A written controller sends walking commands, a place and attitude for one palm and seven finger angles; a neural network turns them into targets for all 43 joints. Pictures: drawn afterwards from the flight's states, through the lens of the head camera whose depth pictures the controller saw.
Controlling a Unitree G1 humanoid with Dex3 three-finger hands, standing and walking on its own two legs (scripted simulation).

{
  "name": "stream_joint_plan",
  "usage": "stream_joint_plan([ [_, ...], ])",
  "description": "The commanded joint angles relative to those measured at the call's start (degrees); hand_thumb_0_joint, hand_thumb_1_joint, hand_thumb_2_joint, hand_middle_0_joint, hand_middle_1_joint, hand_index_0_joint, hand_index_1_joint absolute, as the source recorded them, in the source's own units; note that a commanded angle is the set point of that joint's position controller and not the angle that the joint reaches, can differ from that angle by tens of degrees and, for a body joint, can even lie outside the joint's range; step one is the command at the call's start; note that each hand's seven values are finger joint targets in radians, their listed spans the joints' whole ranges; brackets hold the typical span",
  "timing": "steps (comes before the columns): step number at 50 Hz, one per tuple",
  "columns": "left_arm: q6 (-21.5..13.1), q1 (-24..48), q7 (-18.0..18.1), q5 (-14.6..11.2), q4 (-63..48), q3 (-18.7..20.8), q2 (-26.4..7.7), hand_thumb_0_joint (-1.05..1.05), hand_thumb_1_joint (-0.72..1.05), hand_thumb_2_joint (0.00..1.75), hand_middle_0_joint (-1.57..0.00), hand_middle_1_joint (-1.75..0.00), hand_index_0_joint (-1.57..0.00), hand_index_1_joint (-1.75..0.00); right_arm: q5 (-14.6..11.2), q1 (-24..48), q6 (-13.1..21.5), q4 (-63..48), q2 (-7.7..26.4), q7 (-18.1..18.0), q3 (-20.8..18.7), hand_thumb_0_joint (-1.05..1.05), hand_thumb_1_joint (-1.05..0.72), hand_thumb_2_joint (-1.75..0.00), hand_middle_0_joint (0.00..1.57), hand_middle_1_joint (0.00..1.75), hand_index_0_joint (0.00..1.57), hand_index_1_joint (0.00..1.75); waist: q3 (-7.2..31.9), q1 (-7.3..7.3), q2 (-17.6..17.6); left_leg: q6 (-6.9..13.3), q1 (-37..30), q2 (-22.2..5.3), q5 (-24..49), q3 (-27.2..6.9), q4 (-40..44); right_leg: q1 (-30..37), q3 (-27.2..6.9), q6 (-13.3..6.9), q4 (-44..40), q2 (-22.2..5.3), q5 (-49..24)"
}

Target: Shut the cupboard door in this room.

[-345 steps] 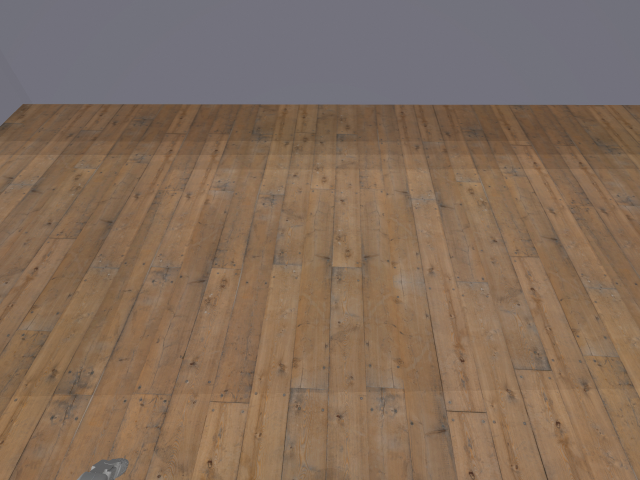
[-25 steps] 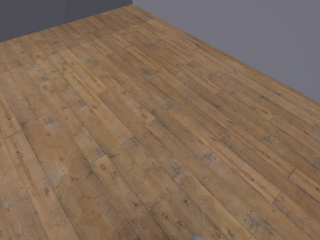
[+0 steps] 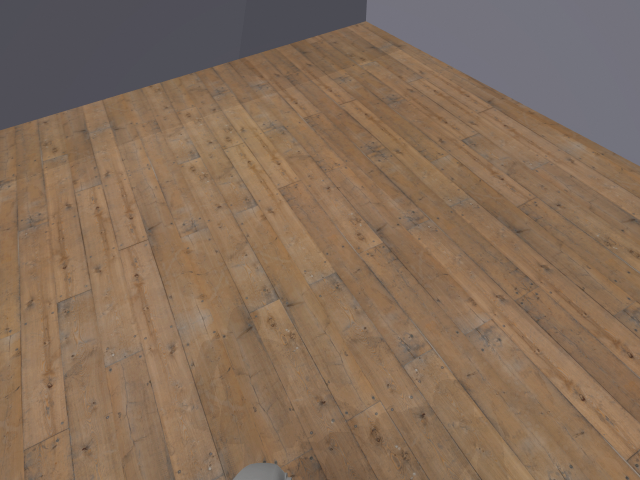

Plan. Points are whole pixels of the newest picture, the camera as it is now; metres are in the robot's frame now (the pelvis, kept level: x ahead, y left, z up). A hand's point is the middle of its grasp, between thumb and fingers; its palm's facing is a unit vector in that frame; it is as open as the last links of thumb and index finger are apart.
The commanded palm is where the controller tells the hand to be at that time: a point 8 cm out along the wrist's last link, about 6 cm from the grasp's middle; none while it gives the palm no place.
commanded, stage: turn or walk to find it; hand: left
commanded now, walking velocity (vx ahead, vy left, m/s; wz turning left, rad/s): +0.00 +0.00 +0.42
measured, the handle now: out of the picture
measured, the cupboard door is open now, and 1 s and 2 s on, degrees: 86 86 86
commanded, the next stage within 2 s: none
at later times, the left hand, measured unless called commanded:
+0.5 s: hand out of the picture +0.02 +0.26 -0.16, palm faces +0.22 -0.94 -0.26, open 7.4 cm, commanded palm none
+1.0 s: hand out of the picture -0.09 +0.19 -0.16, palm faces +0.44 -0.86 -0.25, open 7.4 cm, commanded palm none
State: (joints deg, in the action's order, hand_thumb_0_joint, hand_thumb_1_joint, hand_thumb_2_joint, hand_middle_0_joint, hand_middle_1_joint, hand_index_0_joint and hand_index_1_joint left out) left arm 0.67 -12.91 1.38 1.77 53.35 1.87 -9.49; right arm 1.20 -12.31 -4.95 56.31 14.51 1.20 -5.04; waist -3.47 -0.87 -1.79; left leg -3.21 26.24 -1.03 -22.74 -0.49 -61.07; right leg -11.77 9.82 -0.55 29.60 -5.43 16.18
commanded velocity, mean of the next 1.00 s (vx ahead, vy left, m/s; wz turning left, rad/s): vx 0.00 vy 0.00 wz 0.42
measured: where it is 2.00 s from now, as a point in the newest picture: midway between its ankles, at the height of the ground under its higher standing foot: outside the picture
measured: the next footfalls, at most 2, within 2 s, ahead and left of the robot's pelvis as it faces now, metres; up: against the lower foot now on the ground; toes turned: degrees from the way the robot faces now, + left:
left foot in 0.16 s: +0.02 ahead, +0.15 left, +0.00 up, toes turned +9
right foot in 0.62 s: +0.03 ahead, -0.09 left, +0.00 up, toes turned +11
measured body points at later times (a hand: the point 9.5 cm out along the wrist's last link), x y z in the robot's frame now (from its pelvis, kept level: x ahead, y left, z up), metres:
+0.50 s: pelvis -0.02 +0.04 +0.00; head +0.00 +0.05 +0.45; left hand +0.01 +0.31 -0.14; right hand +0.09 -0.19 -0.14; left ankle -0.02 +0.14 -0.74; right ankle -0.02 -0.11 -0.69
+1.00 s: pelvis -0.05 +0.00 +0.00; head -0.02 -0.01 +0.45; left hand -0.11 +0.24 -0.14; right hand +0.09 -0.23 -0.16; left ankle -0.13 +0.13 -0.69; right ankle -0.01 -0.09 -0.74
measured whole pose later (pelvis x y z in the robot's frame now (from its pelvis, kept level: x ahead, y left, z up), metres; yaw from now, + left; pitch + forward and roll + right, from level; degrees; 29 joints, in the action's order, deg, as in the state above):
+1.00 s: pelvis -0.05 +0.00 +0.00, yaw +25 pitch -1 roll +2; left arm 0.4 -14.2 1.3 1.8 54.7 2.1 -9.9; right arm 1.0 -12.8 -5.2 58.1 14.4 0.8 -4.5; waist -4.0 0.1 -0.6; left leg -3.9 22.0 -2.6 -24.6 0.6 -52.7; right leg -12.1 12.7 -1.1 29.5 -6.4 15.9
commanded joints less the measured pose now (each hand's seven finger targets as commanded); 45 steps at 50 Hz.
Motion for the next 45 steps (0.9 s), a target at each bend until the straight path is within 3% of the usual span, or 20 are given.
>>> stream_joint_plan([
  [1, -0.95, -2.78, 0.51, 0.19, -2.44, 3.43, -13.82, 0.00, 0.90, 0.90, -0.20, -0.30, -0.20, -0.30, -0.41, 5.78, 2.12, -5.42, 2.05, -0.03, 0.42, 0.00, -0.90, -0.90, 0.20, 0.30, 0.20, 0.30, 1.97, 3.44, 12.60, -0.41, 0.45, -0.75, -3.81, 2.80, 10.50, 5.05, -9.16, -7.26, -9.37, -14.58, -20.28],
  [4, -0.66, -3.14, 0.39, 0.15, -1.67, 4.01, -15.07, 0.00, 0.90, 0.90, -0.20, -0.30, -0.20, -0.30, -0.78, 4.27, 2.88, -5.19, 1.79, -0.34, 0.82, 0.00, -0.90, -0.90, 0.20, 0.30, 0.20, 0.30, 5.04, 3.20, 13.76, 0.20, -4.41, -0.10, -2.98, 4.95, 20.11, 7.14, -7.84, -6.95, -5.13, -15.07, -26.40],
  [6, -0.21, -1.65, 0.30, -0.41, -1.50, 4.06, -14.66, 0.00, 0.90, 0.90, -0.20, -0.30, -0.20, -0.30, -0.65, 0.29, 3.49, -4.07, 2.64, -0.50, 0.79, 0.00, -0.90, -0.90, 0.20, 0.30, 0.20, 0.30, 6.23, 0.84, 11.15, 0.84, -12.80, -0.10, 7.26, 5.71, 32.71, 3.55, -3.80, -3.05, 0.74, -13.61, -22.94],
  [7, 0.24, -2.33, 0.07, -1.00, -1.93, 3.79, -13.10, 0.00, 0.90, 0.90, -0.20, -0.30, -0.20, -0.30, -0.50, -1.55, 4.09, -3.73, 5.20, -0.43, 0.25, 0.00, -0.90, -0.90, 0.20, 0.30, 0.20, 0.30, 7.93, -0.17, 3.86, 2.14, -20.61, -2.97, 15.04, 1.82, 38.94, -2.53, -1.52, 0.08, 7.80, -11.17, -16.54],
  [8, 0.61, -3.41, -0.33, -1.31, -3.66, 3.21, -9.38, 0.00, 0.90, 0.90, -0.20, -0.30, -0.20, -0.30, 0.00, -2.83, 4.52, -4.18, 11.13, -0.64, -1.07, 0.00, -0.90, -0.90, 0.20, 0.30, 0.20, 0.30, 8.50, -0.68, -12.71, 8.28, -27.52, -17.13, 30.65, -16.56, 41.01, -17.22, 1.06, 4.42, 18.75, -3.89, 7.02],
  [9, 1.00, 0.67, -0.25, -0.84, -5.42, 2.12, -8.23, 0.00, 0.90, 0.90, -0.20, -0.30, -0.20, -0.30, -0.10, -5.66, 4.02, -3.66, 13.74, -1.08, -1.61, 0.00, -0.90, -0.90, 0.20, 0.30, 0.20, 0.30, 7.02, -2.75, -13.94, 14.04, -23.60, -22.98, 37.62, -20.39, 42.48, -19.37, -2.77, 4.81, 27.37, -1.63, 20.97],
  [11, 1.64, 4.82, 0.02, -0.88, -4.66, 2.61, -8.86, 0.00, 0.90, 0.90, -0.20, -0.30, -0.20, -0.30, 0.12, -3.69, 4.18, -3.01, 10.66, -2.20, -1.00, 0.00, -0.90, -0.90, 0.20, 0.30, 0.20, 0.30, 4.74, -2.51, -12.10, 13.88, -18.56, -18.75, 30.28, -18.17, 42.81, -20.43, -8.35, 4.36, 34.80, -1.76, 15.95],
  [13, 1.35, 2.57, -0.71, -0.76, -2.61, 2.88, -8.67, 0.00, 0.90, 0.90, -0.20, -0.30, -0.20, -0.30, 0.08, 1.28, 4.51, -4.39, 8.12, -2.28, 0.18, 0.00, -0.90, -0.90, 0.20, 0.30, 0.20, 0.30, 2.84, 0.22, -7.25, 11.63, -16.30, -13.60, 28.28, -11.98, 43.00, -18.69, -8.30, 4.56, 35.25, -1.50, 8.65],
  [15, 1.32, 1.05, -0.90, -0.84, -1.62, 2.78, -8.78, 0.00, 0.90, 0.90, -0.20, -0.30, -0.20, -0.30, -0.21, 1.60, 4.83, -4.59, 7.79, -2.28, 0.35, 0.00, -0.90, -0.90, 0.20, 0.30, 0.20, 0.30, 3.85, 0.61, -6.13, 11.32, -16.99, -12.22, 28.30, -10.26, 43.58, -17.52, -8.18, 4.89, 33.85, -1.16, 6.62],
  [23, 1.16, 5.23, -0.37, -1.05, -4.21, 2.28, -7.65, 0.00, 0.90, 0.90, -0.20, -0.30, -0.20, -0.30, 0.20, -2.33, 4.28, -4.31, 8.29, -2.10, -0.62, 0.00, -0.90, -0.90, 0.20, 0.30, 0.20, 0.30, 5.35, -1.70, -5.59, 13.46, -20.99, -12.59, 30.27, -16.41, 42.05, -16.04, -8.80, 5.30, 22.26, 1.15, 10.10],
  [26, 0.80, 4.14, -0.18, -1.32, -4.51, 2.05, -7.07, 0.00, 0.90, 0.90, -0.20, -0.30, -0.20, -0.30, 0.41, -1.20, 3.88, -4.79, 8.40, -1.91, -0.89, 0.00, -0.90, -0.90, 0.20, 0.30, 0.20, 0.30, 5.82, -1.10, -6.82, 13.17, -17.61, -11.82, 30.58, -18.14, 40.88, -10.09, -8.26, 4.51, 13.91, 2.64, 9.98],
  [29, 0.22, -1.21, 0.05, -1.46, -3.39, 2.30, -7.69, 0.00, 0.90, 0.90, -0.20, -0.30, -0.20, -0.30, 0.06, 0.82, 3.64, -5.67, 8.11, -1.61, -1.17, 0.00, -0.90, -0.90, 0.20, 0.30, 0.20, 0.30, 7.00, 1.57, -6.08, 10.54, -11.83, -8.77, 26.47, -17.29, 37.66, 0.23, -6.84, 3.92, -0.13, 3.67, 0.28],
  [30, -0.26, -3.14, 0.25, -1.27, -3.14, 2.53, -9.28, 0.00, 0.90, 0.90, -0.20, -0.30, -0.20, -0.30, -0.34, 1.14, 3.64, -5.84, 6.82, -1.38, -1.03, 0.00, -0.90, -0.90, 0.20, 0.30, 0.20, 0.30, 7.15, 2.58, -3.07, 8.18, -7.06, -6.35, 21.63, -15.94, 34.50, 6.51, -8.52, 3.43, -7.90, 1.83, -4.33],
  [31, -0.91, -4.56, 0.69, -0.45, -3.16, 3.37, -13.23, 0.00, 0.90, 0.90, -0.20, -0.30, -0.20, -0.30, -0.81, 0.33, 3.69, -6.63, 3.43, -1.05, -0.55, 0.00, -0.90, -0.90, 0.20, 0.30, 0.20, 0.30, 7.86, 3.11, 8.74, 4.38, 2.93, -0.38, 8.59, -9.36, 24.87, 13.79, -19.84, 0.03, -13.44, -9.57, -2.92],
  [32, -0.87, -3.81, 0.69, -0.11, -3.99, 3.82, -16.91, 0.00, 0.90, 0.90, -0.20, -0.30, -0.20, -0.30, -0.49, 1.46, 3.60, -8.25, 2.06, -0.94, -0.26, 0.00, -0.90, -0.90, 0.20, 0.30, 0.20, 0.30, 5.00, 3.50, 17.96, 1.66, 7.96, 5.44, -8.80, -2.73, 12.64, 9.63, -29.52, -6.22, -15.39, -20.92, -7.41],
  [33, -1.09, -1.98, 0.78, -0.78, -4.88, 4.00, -15.52, 0.00, 0.90, 0.90, -0.20, -0.30, -0.20, -0.30, 0.29, 1.17, 2.50, -7.28, 4.96, -1.07, -1.16, 0.00, -0.90, -0.90, 0.20, 0.30, 0.20, 0.30, 3.70, 3.15, 18.59, 1.95, 6.12, 2.59, -9.03, -5.95, 3.35, 1.44, -28.82, -8.11, -17.09, -21.24, -2.97],
  [34, -0.83, 1.13, 0.72, -0.78, -5.51, 3.61, -14.18, 0.00, 0.90, 0.90, -0.20, -0.30, -0.20, -0.30, 0.19, 1.47, 1.86, -6.33, 4.94, -0.80, -1.47, 0.00, -0.90, -0.90, 0.20, 0.30, 0.20, 0.30, 0.06, 1.62, 14.02, 1.96, 5.52, 2.07, -5.81, -5.95, -3.31, -3.72, -26.59, -7.73, -18.07, -18.46, 2.06],
  [35, -0.64, 4.03, 0.77, -0.85, -6.05, 3.10, -12.33, 0.00, 0.90, 0.90, -0.20, -0.30, -0.20, -0.30, 0.23, 0.18, 1.54, -5.19, 4.62, -0.46, -1.45, 0.00, -0.90, -0.90, 0.20, 0.30, 0.20, 0.30, -1.71, -0.22, 9.45, 1.82, 5.79, 0.99, -2.52, -5.42, -6.46, -5.59, -21.97, -6.45, -17.48, -15.90, 2.49],
  [37, -1.31, 5.27, 0.55, -0.83, -6.24, 2.38, -9.99, 0.00, 0.90, 0.90, -0.20, -0.30, -0.20, -0.30, 0.36, -2.92, 1.48, -3.32, 3.25, -0.12, -0.97, 0.00, -0.90, -0.90, 0.20, 0.30, 0.20, 0.30, -0.95, -1.36, 10.01, 0.41, 6.17, 0.56, 3.00, -3.12, -8.81, -2.08, -12.96, -4.69, -14.55, -11.24, -6.72],
  [45, -1.24, -2.85, 0.60, -0.24, -2.54, 2.95, -11.81, 0.00, 0.90, 0.90, -0.20, -0.30, -0.20, -0.30, -0.10, 2.84, 1.54, -3.94, 2.75, -0.27, -0.06, 0.00, -0.90, -0.90, 0.20, 0.30, 0.20, 0.30, 1.09, 2.73, 10.65, -1.17, 3.84, -1.29, -1.55, 0.57, 2.64, 5.05, -10.28, -7.03, -12.09, -14.38, -15.42],
])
